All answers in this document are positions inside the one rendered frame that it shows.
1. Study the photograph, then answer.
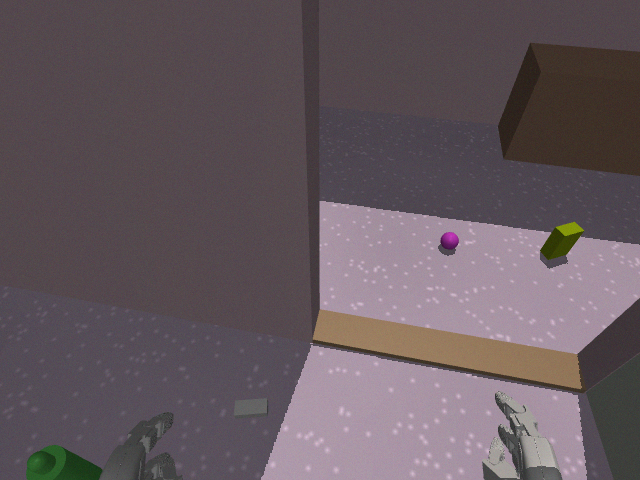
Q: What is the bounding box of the right robot hand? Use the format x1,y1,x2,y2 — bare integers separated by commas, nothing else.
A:
482,391,562,480

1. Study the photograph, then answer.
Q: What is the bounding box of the left robot hand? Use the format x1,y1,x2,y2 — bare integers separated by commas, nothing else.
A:
99,412,182,480

